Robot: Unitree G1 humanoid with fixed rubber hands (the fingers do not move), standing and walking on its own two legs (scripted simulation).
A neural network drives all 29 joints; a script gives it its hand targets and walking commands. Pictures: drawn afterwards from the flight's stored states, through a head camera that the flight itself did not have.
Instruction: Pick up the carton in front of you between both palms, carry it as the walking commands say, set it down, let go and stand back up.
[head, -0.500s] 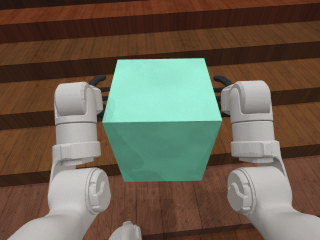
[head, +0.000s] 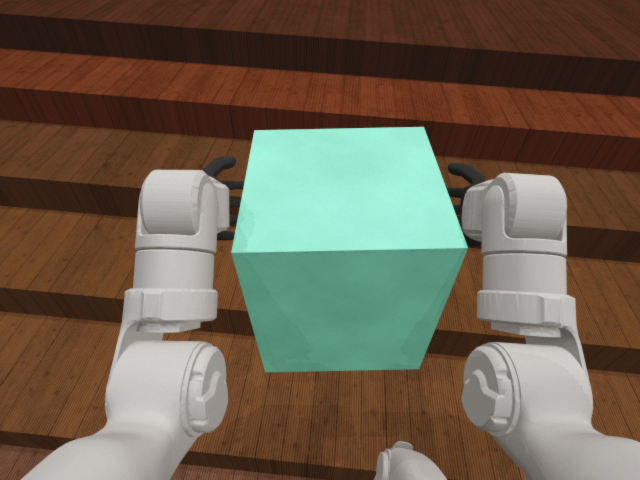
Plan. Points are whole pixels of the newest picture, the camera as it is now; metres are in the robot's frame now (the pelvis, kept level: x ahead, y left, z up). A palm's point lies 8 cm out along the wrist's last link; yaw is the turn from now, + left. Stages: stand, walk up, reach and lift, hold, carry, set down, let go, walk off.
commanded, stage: carry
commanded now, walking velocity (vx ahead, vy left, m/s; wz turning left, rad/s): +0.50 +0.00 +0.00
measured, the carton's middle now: (340, 255) +0.38 +0.02 +0.10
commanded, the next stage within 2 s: none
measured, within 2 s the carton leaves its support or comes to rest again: neither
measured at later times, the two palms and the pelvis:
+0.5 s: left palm out of the picture +0.65 +0.16 +0.33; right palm (473, 15) +0.65 -0.13 +0.32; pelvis +0.27 +0.03 +0.12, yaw -1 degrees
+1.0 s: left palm out of the picture +0.91 +0.19 +0.44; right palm out of the picture +0.90 -0.11 +0.45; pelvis +0.54 +0.04 +0.24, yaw +0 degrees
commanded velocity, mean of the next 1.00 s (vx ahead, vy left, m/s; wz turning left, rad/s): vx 0.50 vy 0.00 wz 0.00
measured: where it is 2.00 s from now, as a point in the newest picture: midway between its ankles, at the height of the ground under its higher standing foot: (330, 168)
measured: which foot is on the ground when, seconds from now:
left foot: down 0.00-0.00, up 0.02-0.52, down 0.54-1.00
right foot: down 0.00-0.56, up 0.58-1.00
